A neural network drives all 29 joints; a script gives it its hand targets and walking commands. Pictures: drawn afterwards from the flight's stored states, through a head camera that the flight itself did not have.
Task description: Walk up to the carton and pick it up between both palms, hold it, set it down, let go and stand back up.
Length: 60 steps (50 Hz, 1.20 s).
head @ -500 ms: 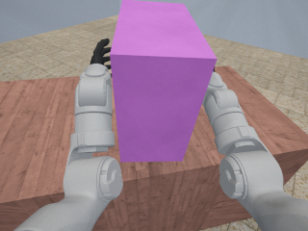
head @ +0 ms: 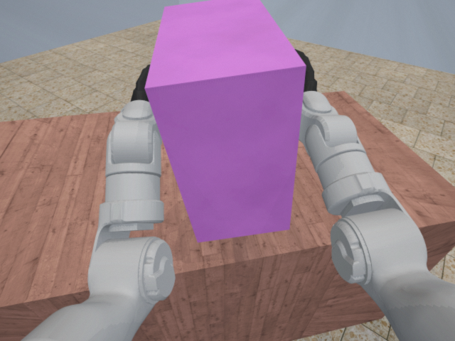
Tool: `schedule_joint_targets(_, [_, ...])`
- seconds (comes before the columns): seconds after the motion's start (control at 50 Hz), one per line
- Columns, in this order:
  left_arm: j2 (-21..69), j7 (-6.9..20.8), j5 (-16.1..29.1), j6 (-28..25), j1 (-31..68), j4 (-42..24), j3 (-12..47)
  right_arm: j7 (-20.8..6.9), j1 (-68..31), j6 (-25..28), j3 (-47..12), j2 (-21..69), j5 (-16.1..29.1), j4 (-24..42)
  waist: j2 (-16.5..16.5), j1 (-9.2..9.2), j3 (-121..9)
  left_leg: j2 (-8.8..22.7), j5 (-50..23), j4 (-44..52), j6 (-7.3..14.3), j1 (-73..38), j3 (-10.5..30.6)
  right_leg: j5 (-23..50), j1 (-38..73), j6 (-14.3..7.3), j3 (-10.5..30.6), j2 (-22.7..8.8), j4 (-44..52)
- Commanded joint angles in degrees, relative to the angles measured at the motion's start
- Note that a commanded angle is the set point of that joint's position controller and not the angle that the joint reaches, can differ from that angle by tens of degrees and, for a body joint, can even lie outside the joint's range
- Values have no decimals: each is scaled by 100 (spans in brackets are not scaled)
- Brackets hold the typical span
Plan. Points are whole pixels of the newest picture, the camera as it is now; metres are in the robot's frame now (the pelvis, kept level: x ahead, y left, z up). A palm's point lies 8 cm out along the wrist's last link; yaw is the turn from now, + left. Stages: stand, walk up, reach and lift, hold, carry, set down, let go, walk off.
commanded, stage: reach and lift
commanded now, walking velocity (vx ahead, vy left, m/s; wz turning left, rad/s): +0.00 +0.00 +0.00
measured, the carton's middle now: (226, 117) +0.42 -0.01 +0.22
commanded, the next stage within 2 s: hold in 0.44 s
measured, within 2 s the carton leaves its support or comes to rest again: neither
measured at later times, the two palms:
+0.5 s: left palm (133, 98) +0.38 +0.13 +0.28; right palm (304, 86) +0.38 -0.13 +0.29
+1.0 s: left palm (132, 90) +0.37 +0.13 +0.30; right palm (308, 73) +0.38 -0.13 +0.31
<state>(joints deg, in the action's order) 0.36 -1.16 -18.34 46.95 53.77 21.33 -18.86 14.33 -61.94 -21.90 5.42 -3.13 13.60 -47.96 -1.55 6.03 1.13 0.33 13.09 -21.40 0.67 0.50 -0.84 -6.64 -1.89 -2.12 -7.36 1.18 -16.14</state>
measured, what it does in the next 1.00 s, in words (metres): stands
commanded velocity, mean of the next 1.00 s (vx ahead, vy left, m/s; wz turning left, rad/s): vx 0.00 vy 0.00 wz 0.00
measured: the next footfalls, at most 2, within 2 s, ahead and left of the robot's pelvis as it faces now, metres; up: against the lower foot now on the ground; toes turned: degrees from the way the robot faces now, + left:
none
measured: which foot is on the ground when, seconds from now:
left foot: down 0.00-1.00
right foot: down 0.00-1.00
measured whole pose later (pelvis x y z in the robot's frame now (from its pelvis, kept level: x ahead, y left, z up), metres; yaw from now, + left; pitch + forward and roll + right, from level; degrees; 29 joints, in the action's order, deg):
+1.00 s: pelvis +0.00 -0.01 +0.00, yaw +0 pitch -8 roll -1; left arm -1.0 -1.8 -16.3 51.7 59.4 26.0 -21.9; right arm 16.7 -68.0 -28.3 3.4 -5.2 17.0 -52.2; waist -1.0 4.6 -3.8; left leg 0.8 13.7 -22.3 0.3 0.7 -0.6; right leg -7.5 -2.3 -2.3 -7.4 1.6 -17.4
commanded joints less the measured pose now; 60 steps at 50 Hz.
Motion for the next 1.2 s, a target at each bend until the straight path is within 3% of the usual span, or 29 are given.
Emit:
schedule_joint_targets(0.0, [3549, 410, 1114, -440, 4264, -1072, 2492, -502, -3938, 120, -2037, 3847, 965, 1780, 463, 162, -3069, -162, -2742, -128, -385, -128, 251, 1937, 1535, 473, 382, 272, -293])
schedule_joint_targets(0.04, [3540, 440, 1090, -373, 4074, -1074, 2530, -410, -3854, 35, -2188, 3837, 1038, 1985, 424, 162, -2984, -190, -2660, -110, -358, -146, 269, 2081, 1514, 530, 433, 231, -275])
schedule_joint_targets(0.12, [3296, 561, 845, -236, 3733, -1033, 2194, -278, -3825, -111, -2402, 3910, 1161, 2287, 142, -36, -2583, -311, -2098, 79, -260, 377, 169, 2276, 1939, 677, 496, 180, -256])
schedule_joint_targets(0.22, [3223, 666, 825, -112, 4038, -1230, 2228, -179, -3866, -251, -2394, 3925, 1252, 2320, 382, 15, -2480, -336, -2033, 87, -232, 311, 126, 2289, 1794, 728, 512, 165, -307])
schedule_joint_targets(0.28, [3283, 701, 808, -31, 4023, -951, 2216, -162, -4047, -340, -2243, 3811, 1199, 2331, 382, -6, -2157, -324, -1784, 145, -267, 399, 117, 1849, 1636, 662, 484, 182, -211])
schedule_joint_targets(0.3, [3274, 717, 805, -20, 4005, -919, 2207, -157, -4018, -349, -2208, 3785, 1140, 2275, 328, 51, -2259, -308, -1738, 155, -270, 356, 143, 1796, 1612, 653, 490, 184, -190])
schedule_joint_targets(0.34, [3169, 775, 702, 7, 4044, -526, 1960, -158, -4030, -424, -2068, 3769, 1040, 1955, 156, -16, -1884, -288, -1334, 302, -195, 561, 65, 1425, 1466, 653, 503, 156, -63])
schedule_joint_targets(0.36, [3158, 788, 734, -5, 4153, -606, 1933, -163, -3993, -461, -1985, 3747, 1009, 1855, 110, 73, -1964, -274, -1254, 344, -197, 529, 105, 1323, 1492, 653, 452, 167, -97])
schedule_joint_targets(0.42, [3134, 831, 618, 0, 4305, -151, 1645, -255, -4307, -467, -1755, 3624, 928, 1514, 200, -88, -1632, -237, -838, 498, -158, 780, 54, 721, 1394, 599, 504, 154, 14])
schedule_joint_targets(0.44, [3137, 821, 636, -8, 4365, -114, 1673, -281, -4358, -438, -1721, 3638, 925, 1519, 221, -48, -1771, -246, -764, 539, -171, 845, 67, 675, 1427, 595, 457, 178, -31])
schedule_joint_targets(0.48, [3214, 793, 597, -6, 4441, 75, 1625, -315, -4401, -455, -1553, 3581, 867, 1298, 296, -60, -1727, -189, -762, 567, -178, 879, 105, 580, 1384, 566, 471, 192, -44])
schedule_joint_targets(0.52, [3312, 739, 811, -65, 4529, -174, 1829, -340, -4494, -404, -1612, 3662, 988, 1498, 431, 6, -2160, -156, -1153, 437, -269, 686, 141, 849, 1451, 500, 434, 263, -120])
schedule_joint_targets(0.62, [3354, 664, 857, -94, 4596, 32, 1757, -398, -4548, -447, -1514, 3569, 1003, 1147, 403, -33, -2199, -113, -1118, 444, -288, 665, 195, 700, 1344, 466, 428, 268, -114])
schedule_joint_targets(0.66, [3514, 581, 1004, -100, 4610, -236, 1917, -407, -4648, -416, -1733, 3693, 1209, 1494, 444, -77, -2571, -124, -1637, 286, -347, 540, 222, 1037, 1518, 445, 436, 321, -177])
schedule_joint_targets(0.68, [3425, 567, 924, -76, 4635, 20, 1824, -396, -4746, -463, -1706, 3648, 1173, 1367, 374, -151, -2339, -135, -1465, 342, -317, 653, 211, 830, 1424, 451, 487, 295, -117])
schedule_joint_targets(0.72, [3364, 546, 886, -69, 4662, -72, 1760, -409, -4556, -518, -1721, 3693, 1191, 1185, 397, -111, -2195, -161, -1341, 381, -286, 657, 189, 754, 1278, 488, 492, 270, -129])
schedule_joint_targets(0.76, [3461, 514, 945, -81, 4719, -313, 1855, -409, -4652, -481, -1759, 3660, 1272, 1456, 480, -136, -2392, -129, -1523, 350, -310, 615, 258, 916, 1349, 452, 449, 290, -183])
schedule_joint_targets(0.8, [3441, 538, 919, -50, 4842, -277, 1829, -417, -4607, -541, -1713, 3736, 1285, 1175, 486, -154, -2158, -110, -1344, 409, -311, 737, 215, 768, 1327, 463, 483, 319, -120])
schedule_joint_targets(0.86, [3370, 552, 1022, -35, 5118, -311, 1900, -392, -4610, -607, -1586, 3712, 1216, 1069, 454, 6, -2146, -145, -1041, 458, -316, 844, 210, 590, 1254, 487, 468, 268, -116])
schedule_joint_targets(0.88, [3369, 567, 989, -27, 5199, -84, 1769, -395, -4787, -632, -1485, 3740, 1161, 1017, 434, -75, -1992, -162, -745, 473, -281, 945, 173, 374, 1211, 514, 495, 241, -67])
schedule_joint_targets(0.9, [3379, 583, 1013, -7, 5140, 5, 1776, -391, -4769, -656, -1449, 3725, 1149, 975, 471, 8, -1989, -172, -691, 487, -262, 1028, 204, 372, 1187, 500, 516, 194, -110])
schedule_joint_targets(0.94, [3194, 606, 902, -29, 5103, 273, 1538, -408, -4847, -662, -1363, 3726, 1112, 927, 340, -147, -1946, -149, -454, 569, -183, 1159, 188, 183, 1231, 543, 526, 210, -51])
schedule_joint_targets(0.98, [3132, 632, 824, -17, 5007, 329, 1434, -389, -4790, -686, -1349, 3700, 1071, 867, 315, -169, -1929, -196, -664, 541, -190, 1176, 122, 485, 1262, 552, 533, 193, -61])
schedule_joint_targets(1.04, [3075, 685, 842, 23, 4790, 80, 1524, -289, -4552, -755, -1477, 3640, 1299, 941, 432, -104, -2229, -220, -1321, 341, -276, 867, 156, 1057, 1491, 554, 572, 217, -110])
schedule_joint_targets(1.06, [3170, 695, 933, 37, 4787, -93, 1652, -253, -4663, -735, -1661, 3733, 1468, 1272, 443, -104, -2515, -229, -1583, 275, -303, 769, 162, 1328, 1580, 561, 572, 199, -175])
schedule_joint_targets(1.18, [3019, 809, 899, 137, 4701, 9, 1529, -120, -4831, -847, -1726, 3632, 1479, 1673, 205, -73, -2359, -310, -1284, 300, -261, 849, 137, 1080, 1471, 648, 571, 167, -83])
